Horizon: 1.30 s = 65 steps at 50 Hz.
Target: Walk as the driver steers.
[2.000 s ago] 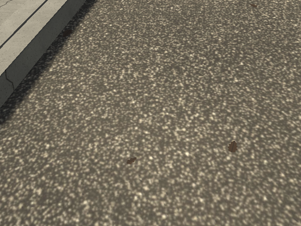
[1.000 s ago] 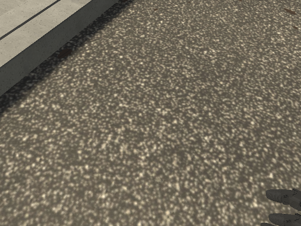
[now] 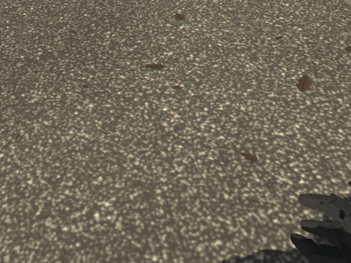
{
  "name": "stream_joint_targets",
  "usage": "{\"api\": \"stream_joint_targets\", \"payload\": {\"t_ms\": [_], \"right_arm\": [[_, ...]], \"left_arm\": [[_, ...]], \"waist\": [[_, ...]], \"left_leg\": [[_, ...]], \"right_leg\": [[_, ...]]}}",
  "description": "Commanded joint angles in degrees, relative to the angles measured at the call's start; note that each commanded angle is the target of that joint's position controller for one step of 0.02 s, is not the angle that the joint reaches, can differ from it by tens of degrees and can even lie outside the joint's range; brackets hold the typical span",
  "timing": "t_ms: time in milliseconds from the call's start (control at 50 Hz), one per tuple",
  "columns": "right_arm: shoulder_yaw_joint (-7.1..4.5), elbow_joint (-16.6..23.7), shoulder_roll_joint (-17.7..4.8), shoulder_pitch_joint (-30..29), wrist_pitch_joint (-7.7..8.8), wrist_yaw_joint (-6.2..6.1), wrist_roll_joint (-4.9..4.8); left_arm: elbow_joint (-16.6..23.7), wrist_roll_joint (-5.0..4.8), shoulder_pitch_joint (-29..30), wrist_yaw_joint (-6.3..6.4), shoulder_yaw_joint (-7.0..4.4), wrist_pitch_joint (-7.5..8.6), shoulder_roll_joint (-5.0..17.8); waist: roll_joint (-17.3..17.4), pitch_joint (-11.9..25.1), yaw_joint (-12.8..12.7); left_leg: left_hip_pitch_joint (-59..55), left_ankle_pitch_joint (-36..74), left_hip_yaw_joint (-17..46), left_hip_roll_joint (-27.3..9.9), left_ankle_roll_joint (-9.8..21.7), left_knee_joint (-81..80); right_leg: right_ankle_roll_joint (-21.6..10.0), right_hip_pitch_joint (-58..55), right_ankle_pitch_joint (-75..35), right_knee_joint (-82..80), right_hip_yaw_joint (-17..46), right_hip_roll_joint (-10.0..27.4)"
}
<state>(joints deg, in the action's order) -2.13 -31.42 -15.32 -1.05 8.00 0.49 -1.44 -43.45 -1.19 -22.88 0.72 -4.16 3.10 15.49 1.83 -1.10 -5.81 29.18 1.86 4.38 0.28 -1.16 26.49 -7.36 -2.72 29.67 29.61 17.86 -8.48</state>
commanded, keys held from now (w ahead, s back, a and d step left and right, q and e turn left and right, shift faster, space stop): w+q+shift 0.64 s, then w+shift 0.04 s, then shift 0.04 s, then e+shift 0.28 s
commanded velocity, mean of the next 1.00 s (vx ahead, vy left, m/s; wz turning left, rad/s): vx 0.85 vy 0.00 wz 0.40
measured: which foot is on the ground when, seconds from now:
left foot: down 0.00-0.44, up 0.46-0.82, down 0.84-1.00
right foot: down 0.00-0.00, up 0.02-0.40, down 0.42-0.82, up 0.84-1.00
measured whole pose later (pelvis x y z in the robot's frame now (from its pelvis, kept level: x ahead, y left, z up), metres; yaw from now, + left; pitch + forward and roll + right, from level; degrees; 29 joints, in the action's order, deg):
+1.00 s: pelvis +0.74 +0.21 +0.01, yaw +27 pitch +1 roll +0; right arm -0.5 -38.3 -13.8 6.5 3.6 1.9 1.8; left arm -46.9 -2.0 -16.5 0.6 -2.1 1.8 17.4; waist -0.9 -6.1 -1.5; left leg 24.1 -7.6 -6.8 -0.6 3.6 31.1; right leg 4.3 26.6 28.2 71.9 4.4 3.9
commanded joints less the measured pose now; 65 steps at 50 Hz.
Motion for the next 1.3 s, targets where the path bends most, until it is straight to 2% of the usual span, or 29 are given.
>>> {"api": "stream_joint_targets", "payload": {"t_ms": [20, 40, 60, 100, 140, 180, 280, 380, 420, 440, 460, 480, 520, 580, 660, 720, 780, 820, 840, 860, 880, 900, 940, 1020, 1100, 1240, 1260, 1280, 1300], "right_arm": [[-4.67, -2.33, -11.85, 27.69, 0.25, -0.68, -0.23], [-5.52, -6.55, -16.52, 30.93, 0.28, 1.03, 1.52], [-4.1, -6.12, -9.03, 29.85, 0.1, 1.41, 0.78], [-3.37, -6.01, -6.63, 26.12, -1.04, 1.27, 1.25], [-2.7, -6.91, -5.27, 24.59, -0.99, 1.68, 1.57], [-2.11, -8.12, -3.95, 24.71, -1.31, 1.51, 0.24], [-3.2, -8.54, -8.1, 23.88, -2.45, -0.78, -1.05], [-3.05, -10.43, -6.82, 28.39, -3.39, -0.82, -2.02], [-2.72, -8.8, -6.41, 25.05, -3.67, -0.26, -0.54], [-0.66, -7.28, 0.1, 29.9, -3.18, -0.36, -0.94], [0.66, -5.77, 0.56, 32.43, -3.17, -1.04, -3.4], [-0.3, -6.61, -3.53, 26.72, -3.65, -1.66, -3.18], [-0.85, -5.5, -4.52, 18.61, -4.21, -1.27, -0.54], [-0.38, -2.79, -0.44, 15.53, -6.14, 0.16, -1.5], [0.32, 0.06, -1.36, 12.15, -6.41, 1.58, -0.27], [0.8, 1.15, -1.57, 4.7, -4.93, 3.04, 1.11], [-0.65, 2.21, -4.97, 4.39, -3.36, 3.89, 1.22], [-3.06, -1.81, -9.9, 19.61, -4.0, 2.56, 1.89], [-3.95, -3.35, -14.55, 25.07, -4.82, 1.15, 3.38], [-2.84, -1.45, -17.7, 23.72, -4.18, 0.78, 6.32], [-3.02, -0.84, -14.03, 25.91, -4.69, 1.0, 5.22], [-2.37, -2.27, -12.95, 21.48, -4.52, 1.33, 4.06], [-1.38, -4.3, -8.17, 14.74, -3.73, 1.1, 2.24], [-1.57, -4.46, -6.19, 4.44, -3.21, 0.63, 3.35], [-2.37, -5.86, -7.25, 1.59, -3.91, -1.45, 2.96], [-3.8, -8.59, -9.45, 0.82, -7.06, -1.48, -0.4], [-3.71, -9.34, -8.29, 1.72, -7.48, -1.42, -0.87], [-3.66, -10.11, -7.26, 4.75, -7.98, -1.2, -0.19], [-3.01, -7.61, -5.5, 5.07, -8.44, -1.19, 2.63]], "left_arm": [[4.6, 3.35, 5.97, -0.9, -0.23, 0.37, 4.48], [4.19, -0.93, -7.61, -1.4, 1.57, 1.36, -2.45], [3.39, -2.03, -3.81, -1.06, 2.07, 1.83, 2.26], [7.69, 1.01, 14.62, -1.36, 1.96, 3.9, 5.16], [9.63, 2.18, 17.57, -1.62, 1.94, 5.39, 3.54], [9.8, 2.21, 17.12, -1.48, 2.22, 5.46, 3.09], [13.13, 1.77, 26.44, -2.53, 3.23, 6.57, 1.75], [13.42, 0.17, 25.65, -1.04, 0.33, 6.07, 6.34], [11.29, -0.02, 9.26, 0.11, -1.87, 5.95, 10.27], [9.5, 0.98, -2.71, 0.56, -2.92, 4.92, 14.79], [7.64, 0.6, -2.81, -0.55, -2.78, 4.35, 14.52], [8.42, 0.52, 0.59, -0.35, -1.88, 3.98, 9.2], [6.1, 1.7, 3.4, -0.14, -0.8, 3.18, 5.45], [4.02, 1.9, 8.62, -0.76, 0.04, 3.25, 1.92], [3.28, 1.02, 13.09, -0.51, -0.89, 4.27, 5.74], [1.52, 0.71, 9.44, -0.33, -1.48, 4.57, 9.28], [-1.83, -0.26, 1.78, -0.66, -1.93, 3.71, 14.92], [-2.86, -0.53, 2.76, -0.65, -1.42, 2.3, 16.2], [-2.09, 0.36, 0.4, -0.65, -0.06, 2.41, 12.2], [-3.19, 0.57, -13.87, -1.74, 2.98, 2.76, 2.86], [-5.22, -1.06, -9.56, -1.73, 0.71, 3.08, 12.92], [-1.99, -2.66, -1.78, -1.28, 0.1, 2.49, 12.96], [-1.68, -0.93, 1.07, 0.16, 0.78, 0.62, 8.97], [-1.11, -0.53, -2.78, 1.26, 0.36, -4.46, 4.54], [1.95, 0.4, 2.04, 0.4, 0.05, -5.01, 4.29], [6.8, 0.53, 6.68, -2.29, -2.27, -6.76, 7.76], [6.49, 0.89, 4.78, -1.96, -3.0, -6.62, 8.65], [5.97, 1.28, 0.83, -1.18, -4.79, -6.17, 13.07], [7.68, 1.11, 1.92, -0.32, -6.24, -5.59, 20.28]], "waist": [[-6.62, 19.1, 17.14], [26.57, 23.45, 8.56], [19.83, 15.93, 11.02], [-1.85, 3.34, 12.72], [-1.42, 1.1, 8.85], [1.82, 0.42, 7.04], [2.2, -4.03, 7.72], [3.31, -1.95, 6.35], [1.27, 9.69, -2.98], [-12.61, 22.46, -3.98], [-25.98, 23.61, -1.44], [-17.72, 12.18, -2.67], [-5.33, 1.39, -0.83], [-7.21, -3.95, 4.27], [-4.16, -5.71, 7.51], [1.9, -8.66, 4.88], [-2.94, -3.68, 6.86], [-5.29, 5.2, 17.53], [-0.84, 12.3, 18.3], [14.11, 28.46, 10.36], [4.75, 39.39, 16.21], [4.2, 27.18, 14.01], [1.38, 12.19, 8.88], [3.52, 6.0, 1.96], [3.21, 5.87, 2.11], [2.1, 3.11, 2.38], [-0.27, 3.18, 1.82], [-9.45, 2.23, 1.04], [-25.75, -0.21, 4.26]], "left_leg": [[-41.49, -13.55, 5.9, -5.89, 7.61, 8.66], [-56.71, -36.12, 43.99, -19.4, 20.95, -6.4], [-54.0, -51.33, 54.38, -19.25, 19.7, -12.47], [-38.29, -33.49, 38.3, -12.72, 15.91, -12.76], [-31.29, -22.12, 30.46, -7.53, 15.88, -13.77], [-27.85, -16.71, 27.16, -5.85, 16.96, -14.71], [-7.88, -16.61, 23.22, -4.96, 15.02, -18.21], [-11.42, -7.04, 22.93, -4.06, 10.22, -8.91], [-5.11, 1.9, 17.62, -0.48, 6.54, 15.15], [9.56, -19.69, 10.63, 4.95, 3.94, 36.53], [20.12, -31.9, 5.96, 1.33, 3.8, 49.76], [25.24, -27.09, 4.39, -1.88, 3.85, 54.15], [23.5, -21.58, 1.69, -5.64, 4.11, 52.84], [20.45, -21.26, 2.02, -10.33, 4.3, 49.43], [17.59, -8.52, 1.33, -11.26, 2.82, 39.25], [4.39, 4.59, -5.51, -5.8, 4.27, 19.12], [-7.0, 1.23, -8.93, 2.44, 6.88, 9.84], [-26.93, 7.33, -7.03, 2.21, 9.86, 3.5], [-43.88, 27.43, 0.75, -6.98, 11.08, 9.29], [-61.96, 52.04, 27.56, -30.37, 23.59, 14.05], [-57.17, 45.05, 28.6, -27.36, 23.11, 7.97], [-48.82, 41.28, 19.05, -24.8, 20.51, 5.06], [-31.93, 31.56, 9.55, -19.89, 16.8, -0.63], [-10.51, 19.6, -2.73, -19.53, 16.82, -11.36], [-11.14, 10.0, -12.11, -17.09, 14.63, -12.53], [-19.92, 1.0, -15.45, -20.37, 9.19, -3.16], [-19.49, -0.09, -17.09, -18.26, 6.59, 3.24], [-14.03, -7.98, -18.92, -13.02, 2.66, 16.7], [3.76, -38.51, -18.27, -1.65, -3.1, 35.14]], "right_leg": [[-1.19, 17.02, -50.37, 32.5, -1.06, 9.5], [4.07, 39.87, -2.84, 52.75, -6.3, -1.18], [2.53, 49.26, -3.04, 54.2, -6.98, 4.38], [1.46, 47.97, -9.05, 47.79, -9.77, 7.64], [2.56, 43.72, -11.07, 37.13, -9.35, 9.51], [4.47, 40.8, -10.69, 28.52, -10.3, 9.79], [7.95, 23.53, -27.6, 6.3, -12.86, 7.11], [8.25, 10.33, -26.85, -1.39, -12.35, 6.0], [4.24, -10.29, -20.67, 0.39, -8.32, 12.85], [-3.86, -30.41, -3.19, -2.31, 14.76, 28.38], [-7.54, -30.13, 14.51, -10.84, 35.7, 35.28], [-5.52, -21.68, 14.52, -12.87, 30.09, 31.99], [-3.3, -7.72, -5.34, -13.86, 12.05, 27.54], [-1.77, 4.89, -16.47, -17.74, -1.85, 24.87], [-0.82, 12.09, -27.54, -22.39, -15.94, 22.73], [0.96, 16.55, -38.04, -24.45, -24.39, 19.16], [0.51, 6.68, -68.08, -17.04, -23.08, 21.8], [3.13, 7.74, -75.67, 4.39, -23.28, 20.37], [6.19, 18.42, -47.83, 23.12, -22.09, 15.23], [9.29, 34.42, 9.96, 53.78, -11.89, 5.11], [9.01, 30.71, 8.82, 56.6, -2.96, 5.97], [9.6, 35.84, 5.54, 52.84, -6.76, 9.27], [11.23, 38.19, -0.54, 45.17, -11.98, 13.72], [13.57, 28.94, -4.31, 40.88, -14.68, 16.25], [11.74, 26.64, -21.33, 25.5, -16.68, 17.12], [5.84, 24.19, -19.12, 9.58, -22.45, 13.91], [3.95, 20.96, -20.89, 5.57, -22.64, 12.17], [0.48, 14.74, -40.74, -0.6, -15.99, 12.83], [-8.36, 7.83, -58.49, -5.46, 6.43, 22.08]]}}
